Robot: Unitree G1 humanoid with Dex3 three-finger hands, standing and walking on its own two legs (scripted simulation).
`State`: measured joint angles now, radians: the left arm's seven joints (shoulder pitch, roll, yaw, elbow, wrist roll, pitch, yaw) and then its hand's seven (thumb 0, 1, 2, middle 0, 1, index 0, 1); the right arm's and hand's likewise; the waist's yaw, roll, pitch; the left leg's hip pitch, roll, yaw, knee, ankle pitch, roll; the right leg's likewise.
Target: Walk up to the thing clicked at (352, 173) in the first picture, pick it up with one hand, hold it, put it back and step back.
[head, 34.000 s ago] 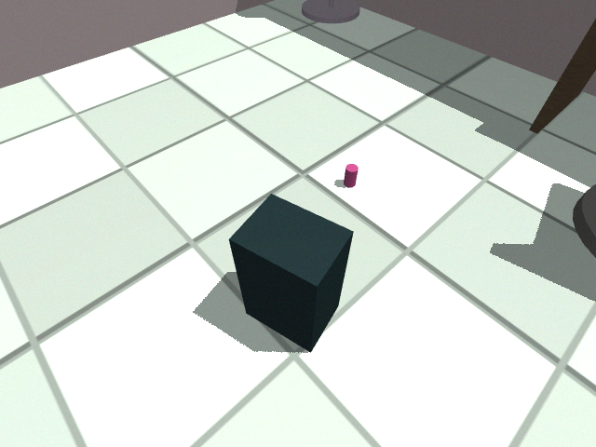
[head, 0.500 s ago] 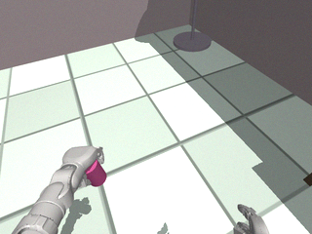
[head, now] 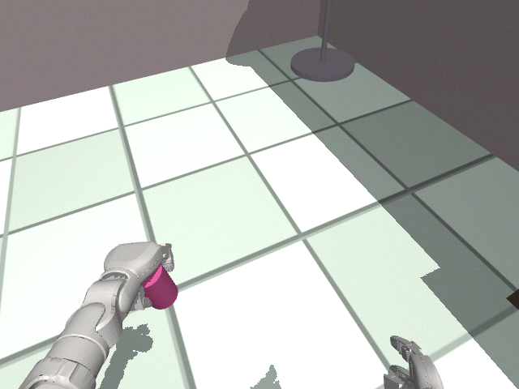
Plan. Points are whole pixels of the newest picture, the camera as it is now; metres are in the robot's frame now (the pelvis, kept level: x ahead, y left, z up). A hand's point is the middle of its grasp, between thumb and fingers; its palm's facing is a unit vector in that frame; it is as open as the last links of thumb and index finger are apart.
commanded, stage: hold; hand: left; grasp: from above
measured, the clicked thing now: (154, 284) +0.31 +0.22 -0.07
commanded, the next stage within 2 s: crouch in 0.18 s
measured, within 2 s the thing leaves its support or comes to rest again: neither
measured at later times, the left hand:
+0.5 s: hand (149, 284) +0.30 +0.22 -0.05, palm faces -0.47 -0.06 -0.88, open 9.1 cm
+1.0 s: hand (174, 302) +0.35 +0.24 -0.27, palm faces -0.42 +0.04 -0.91, open 9.0 cm
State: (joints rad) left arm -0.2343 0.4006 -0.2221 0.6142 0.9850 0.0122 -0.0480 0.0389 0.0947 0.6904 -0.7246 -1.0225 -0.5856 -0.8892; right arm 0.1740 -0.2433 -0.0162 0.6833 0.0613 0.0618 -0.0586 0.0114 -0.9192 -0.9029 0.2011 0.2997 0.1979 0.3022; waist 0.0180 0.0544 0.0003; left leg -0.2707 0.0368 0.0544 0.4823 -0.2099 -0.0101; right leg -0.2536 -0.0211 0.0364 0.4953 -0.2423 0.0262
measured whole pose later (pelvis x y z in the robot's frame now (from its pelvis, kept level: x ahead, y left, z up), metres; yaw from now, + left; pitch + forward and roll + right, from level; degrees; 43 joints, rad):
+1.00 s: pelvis -0.04 +0.01 -0.15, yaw +0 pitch +27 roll -3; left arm -0.65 0.43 -0.09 1.20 1.18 -0.05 0.37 0.04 0.12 0.64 -0.76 -0.95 -0.60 -0.85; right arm 0.23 -0.27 -0.08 0.74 -0.04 0.02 -0.01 0.01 -0.91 -0.90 0.20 0.30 0.20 0.30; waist -0.12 0.03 -0.17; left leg -1.37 0.06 -0.03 1.42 -0.52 -0.01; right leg -1.31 0.00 0.00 1.39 -0.55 0.04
